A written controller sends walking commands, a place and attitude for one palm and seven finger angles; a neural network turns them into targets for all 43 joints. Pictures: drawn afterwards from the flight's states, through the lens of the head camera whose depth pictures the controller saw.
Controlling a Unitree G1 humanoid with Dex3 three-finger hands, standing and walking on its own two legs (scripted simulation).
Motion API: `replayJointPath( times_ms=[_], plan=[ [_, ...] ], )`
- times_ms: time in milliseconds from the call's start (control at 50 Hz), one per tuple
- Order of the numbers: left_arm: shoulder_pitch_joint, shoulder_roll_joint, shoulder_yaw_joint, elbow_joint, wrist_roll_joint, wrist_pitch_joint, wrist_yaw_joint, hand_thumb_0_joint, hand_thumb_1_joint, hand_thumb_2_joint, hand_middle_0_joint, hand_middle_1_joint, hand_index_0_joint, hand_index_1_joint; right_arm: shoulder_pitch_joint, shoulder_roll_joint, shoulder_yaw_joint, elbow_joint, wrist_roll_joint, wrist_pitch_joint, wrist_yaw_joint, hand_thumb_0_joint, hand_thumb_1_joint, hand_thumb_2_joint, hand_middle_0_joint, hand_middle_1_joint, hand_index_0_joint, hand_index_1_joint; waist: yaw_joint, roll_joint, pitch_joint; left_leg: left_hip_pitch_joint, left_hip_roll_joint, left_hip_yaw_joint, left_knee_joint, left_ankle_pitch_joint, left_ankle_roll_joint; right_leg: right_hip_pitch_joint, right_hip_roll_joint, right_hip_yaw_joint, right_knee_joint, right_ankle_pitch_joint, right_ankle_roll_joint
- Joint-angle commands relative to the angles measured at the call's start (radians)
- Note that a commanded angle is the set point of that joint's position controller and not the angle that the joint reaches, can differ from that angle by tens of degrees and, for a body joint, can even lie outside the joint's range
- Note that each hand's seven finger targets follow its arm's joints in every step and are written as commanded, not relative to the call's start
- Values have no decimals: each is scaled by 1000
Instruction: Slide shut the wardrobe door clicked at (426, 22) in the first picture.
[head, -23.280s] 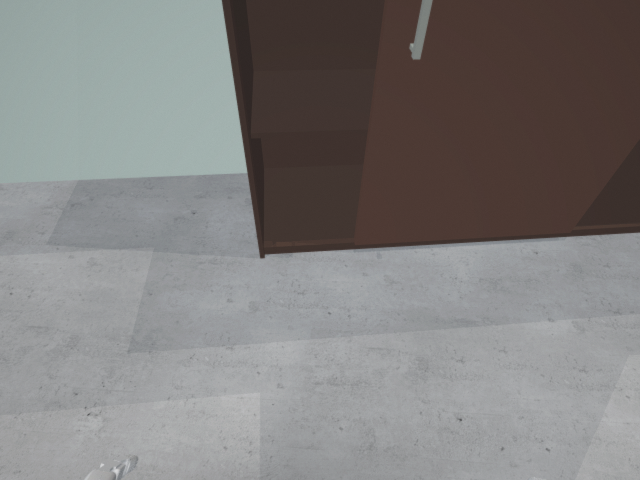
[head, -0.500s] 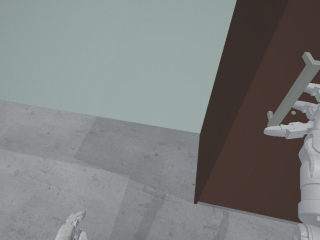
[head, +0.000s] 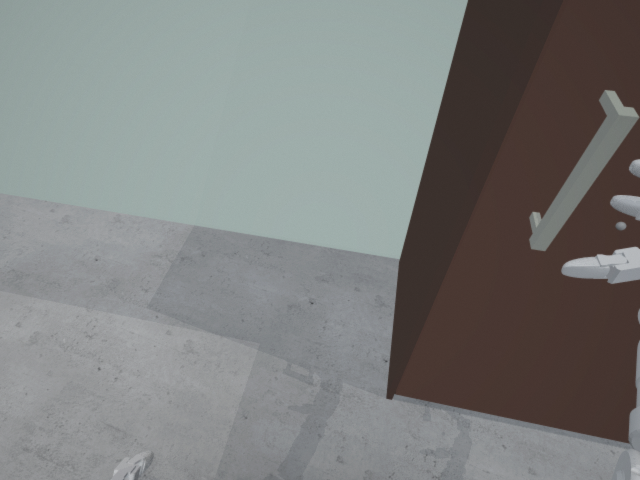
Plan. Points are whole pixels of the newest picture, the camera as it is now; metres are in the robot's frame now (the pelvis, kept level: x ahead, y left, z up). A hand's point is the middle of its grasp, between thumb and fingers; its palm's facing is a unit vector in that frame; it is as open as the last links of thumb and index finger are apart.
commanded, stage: slip the hand off the handle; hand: right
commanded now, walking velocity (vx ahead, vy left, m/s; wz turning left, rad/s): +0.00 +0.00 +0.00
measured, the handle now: (570, 178) +0.45 -0.27 +0.17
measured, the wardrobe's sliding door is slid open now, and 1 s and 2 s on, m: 0.00 0.00 0.00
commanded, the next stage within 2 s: draw the hand back to the body in 0.68 s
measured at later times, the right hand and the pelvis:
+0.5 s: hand out of the picture +0.28 -0.30 +0.15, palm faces +0.43 +0.89 -0.15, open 14.7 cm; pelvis -0.01 +0.00 +0.00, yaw -2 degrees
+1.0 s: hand out of the picture +0.27 -0.27 +0.16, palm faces +0.13 +0.99 -0.02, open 14.7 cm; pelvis +0.00 +0.02 +0.00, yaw +0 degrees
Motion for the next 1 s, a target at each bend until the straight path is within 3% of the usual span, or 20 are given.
replayJointPath(
  times_ms=[0, 20, 140, 200, 240, 360, 420, 440, 500, 520, 560, 580, 640, 700, 780, 800, 820, 860, 900, 980],
  plan=[
    [-84, 148, 56, -168, -3, -48, 3, 0, 900, 900, -200, -300, -200, -300, -211, -274, -94, -366, 29, -43, -19, 0, 550, -200, 250, 1150, 250, 1150, -58, -69, -284, -73, -4, -14, -74, 179, 17, 348, -39, 138, -67, 183, 20],
    [-91, 145, 55, -171, -7, -48, 3, 0, 900, 900, -200, -300, -200, -300, -180, -273, -102, -389, 32, -33, -26, 0, 550, -200, 250, 1150, 250, 1150, -57, -48, -262, -76, -5, -10, -76, 170, 14, 338, -42, 139, -76, 170, 21],
    [-141, 126, 49, -189, -6, -58, 9, 0, 900, 900, -200, -300, -200, -300, -64, -256, -128, -580, 40, 7, -50, 0, 550, -200, 250, 1150, 250, 1150, -69, -83, -236, -67, -6, -11, -75, 169, 14, 353, -45, 134, -88, 169, 25],
    [-163, 117, 41, -191, -6, -69, 16, 0, 900, 900, -200, -300, -200, -300, -44, -177, -60, -646, 48, 23, -37, 0, 550, -200, 250, 1150, 250, 1150, -49, -84, -216, -88, -6, -7, -78, 147, 12, 370, -48, 148, -96, 123, 28],
    [-173, 118, 36, -182, -11, -76, 25, 0, 900, 900, -200, -300, -200, -300, -41, -164, -44, -636, 58, 41, -26, 0, 550, -200, 250, 1150, 250, 1150, -44, -87, -175, -106, -2, -7, -85, 114, 11, 357, -47, 162, -117, 47, 33],
    [-207, 106, 23, -183, -16, -101, 42, 0, 900, 900, -200, -300, -200, -300, -19, -103, 15, -698, 70, 83, -14, 0, 550, -200, 250, 1150, 250, 1150, -42, -68, -160, -105, 6, -7, -98, 86, 11, 369, -38, 182, -140, -38, 36],
    [-215, 106, 17, -177, -16, -101, 47, 0, 900, 900, -200, -300, -200, -300, 34, -145, -40, -673, 73, 96, -23, 0, 550, -200, 250, 1150, 250, 1150, -58, -23, -140, -78, 8, -13, -118, 64, 11, 334, -32, 172, -150, -69, 32],
    [-228, 102, 12, -180, -17, -102, 48, 0, 900, 900, -200, -300, -200, -300, 14, -135, -24, -678, 72, 99, -22, 0, 550, -200, 250, 1150, 250, 1150, -54, -30, -128, -81, 11, -17, -123, 53, 9, 329, -29, 165, -150, -82, 31],
    [-241, 94, 11, -185, -12, -104, 46, 0, 900, 900, -200, -300, -200, -300, 55, -186, -83, -735, 70, 90, -30, 0, 550, -200, 250, 1150, 250, 1150, -78, -63, -160, -39, 10, -21, -128, 66, 16, 333, -25, 152, -144, -47, 32],
    [-247, 88, 6, -195, -12, -107, 43, 0, 900, 900, -200, -300, -200, -300, 89, -157, -60, -745, 68, 90, -28, 0, 550, -200, 250, 1150, 250, 1150, -83, -80, -168, -33, 11, -19, -123, 72, 16, 341, -22, 149, -144, -30, 32],
    [-249, 86, 3, -185, -10, -112, 44, 0, 900, 900, -200, -300, -200, -300, 40, -174, -65, -756, 66, 80, -30, 0, 550, -200, 250, 1150, 250, 1150, -71, -105, -150, -50, 10, -20, -125, 75, 16, 348, -24, 148, -140, -28, 33],
    [-253, 85, -2, -184, -11, -114, 44, 0, 900, 900, -200, -300, -200, -300, 27, -150, -40, -756, 66, 76, -27, 0, 550, -200, 250, 1150, 250, 1150, -63, -109, -131, -58, 9, -19, -126, 66, 16, 343, -22, 149, -142, -42, 34],
    [-251, 90, -3, -172, -12, -121, 53, 0, 900, 900, -200, -300, -200, -300, -7, -135, -21, -705, 75, 82, -18, 0, 550, -200, 250, 1150, 250, 1150, -45, -68, -94, -76, 13, -27, -143, 28, 9, 316, -19, 149, -142, -96, 29],
    [-243, 100, 0, -165, -13, -119, 60, 0, 900, 900, -200, -300, -200, -300, 25, -184, -65, -647, 82, 97, -3, 0, 550, -200, 250, 1150, 250, 1150, -57, -40, -102, -55, 18, -36, -154, 5, 7, 288, -16, 143, -140, -107, 28],
    [-244, 98, 3, -171, -14, -130, 55, 0, 900, 900, -200, -300, -200, -300, 15, -157, -36, -669, 81, 91, 6, 0, 550, -200, 250, 1150, 250, 1150, -65, -69, -148, -49, 20, -35, -139, 40, 8, 314, -13, 138, -125, -53, 27],
    [-230, 114, -2, -162, -33, -140, 59, 0, 900, 900, -200, -300, -200, -300, 48, -97, -1, -590, 209, 111, 129, 0, 550, -200, 250, 1150, 250, 1150, -28, -3, -191, 26, 22, -42, -162, 82, 1, 330, -14, 130, -118, -12, 24],
    [-240, 119, 3, -176, -41, -149, 65, 0, 900, 900, -200, -300, -200, -300, 64, -202, -89, -624, 237, 115, 194, 0, 550, -200, 250, 1150, 250, 1150, -66, 1, -229, 71, 28, -55, -157, 147, -6, 332, -13, 123, -102, 45, 17],
    [-258, 116, -4, -193, -43, -156, 74, 0, 900, 900, -200, -300, -200, -300, 103, -292, -174, -645, 269, 135, 279, 0, 550, -200, 250, 1150, 250, 1150, -92, -7, -274, 125, 36, -67, -139, 269, -17, 331, -4, 107, -88, 122, 12],
    [-251, 119, -12, -205, -49, -158, 67, 0, 900, 900, -200, -300, -200, -300, 145, -330, -208, -605, 301, 151, 373, 0, 550, -200, 250, 1150, 250, 1150, -95, -8, -226, 124, 45, -84, -136, 321, -43, 304, -5, 109, -79, 137, 14],
    [-261, 101, -9, -255, -54, -172, 42, 0, 900, 900, -200, -300, -200, -300, 239, -282, -217, -672, 309, 182, 369, 0, 550, -200, 250, 1150, 250, 1150, -113, -89, -130, 31, 30, -60, -140, 250, -20, 318, -12, 112, -90, 133, 23]
  ],
)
